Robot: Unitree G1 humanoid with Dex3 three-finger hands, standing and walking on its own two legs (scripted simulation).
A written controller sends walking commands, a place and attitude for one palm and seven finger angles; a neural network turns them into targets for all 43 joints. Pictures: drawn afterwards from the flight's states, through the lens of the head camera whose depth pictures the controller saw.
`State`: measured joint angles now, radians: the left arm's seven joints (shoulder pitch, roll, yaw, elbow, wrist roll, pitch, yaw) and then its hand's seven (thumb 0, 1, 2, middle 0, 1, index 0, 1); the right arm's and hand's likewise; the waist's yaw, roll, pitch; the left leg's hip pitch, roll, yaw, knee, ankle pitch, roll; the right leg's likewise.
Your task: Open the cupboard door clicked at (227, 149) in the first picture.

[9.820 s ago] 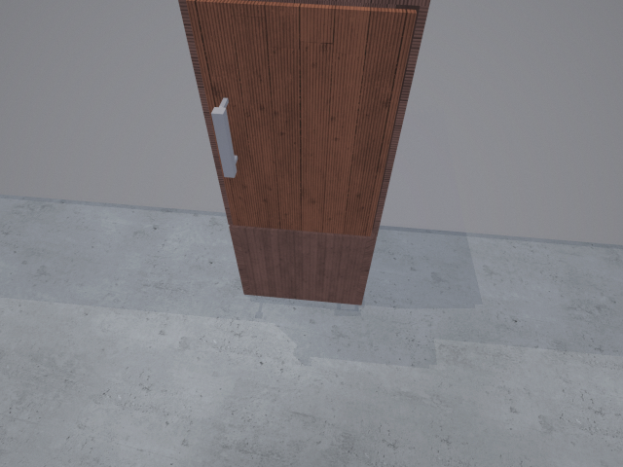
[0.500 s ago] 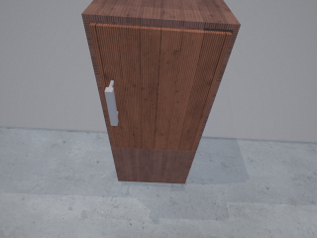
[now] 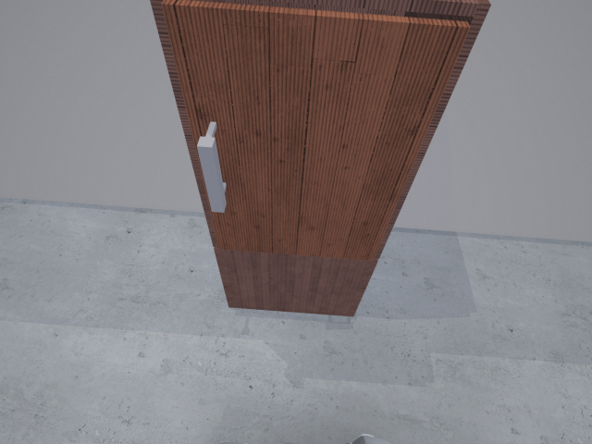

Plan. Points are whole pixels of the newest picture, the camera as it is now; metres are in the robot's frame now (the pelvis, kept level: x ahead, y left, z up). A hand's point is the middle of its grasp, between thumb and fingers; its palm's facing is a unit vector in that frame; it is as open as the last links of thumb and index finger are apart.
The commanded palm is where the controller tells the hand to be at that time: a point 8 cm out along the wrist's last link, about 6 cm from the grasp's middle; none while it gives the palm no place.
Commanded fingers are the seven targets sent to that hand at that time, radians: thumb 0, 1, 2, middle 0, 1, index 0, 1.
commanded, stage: come to a stop and stand still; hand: left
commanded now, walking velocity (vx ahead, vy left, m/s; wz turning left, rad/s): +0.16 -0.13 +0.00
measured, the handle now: (215, 169) +0.56 +0.18 +0.00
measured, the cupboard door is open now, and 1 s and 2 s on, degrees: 0 0 0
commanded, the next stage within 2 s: look again from close up in 0.88 s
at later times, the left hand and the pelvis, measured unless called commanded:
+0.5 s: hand out of the picture +0.00 +0.16 -0.16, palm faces -0.01 -0.98 -0.21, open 7.3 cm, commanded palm none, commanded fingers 0.00 0.90 0.90 -0.20 -0.30 -0.20 -0.30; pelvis -0.02 -0.01 +0.02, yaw -2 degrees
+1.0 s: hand out of the picture -0.06 +0.10 -0.16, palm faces +0.03 -0.99 -0.11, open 7.4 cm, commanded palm none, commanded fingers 0.00 0.90 0.90 -0.20 -0.30 -0.20 -0.30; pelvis -0.02 -0.04 +0.02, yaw -1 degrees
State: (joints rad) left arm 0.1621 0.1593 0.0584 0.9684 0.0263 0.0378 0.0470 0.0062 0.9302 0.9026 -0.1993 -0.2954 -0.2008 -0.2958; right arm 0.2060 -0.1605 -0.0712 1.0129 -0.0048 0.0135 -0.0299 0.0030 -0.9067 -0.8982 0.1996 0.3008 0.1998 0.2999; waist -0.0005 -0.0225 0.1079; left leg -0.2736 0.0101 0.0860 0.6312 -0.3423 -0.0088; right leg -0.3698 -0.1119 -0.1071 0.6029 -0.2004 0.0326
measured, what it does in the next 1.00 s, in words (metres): steps on the spot: right foot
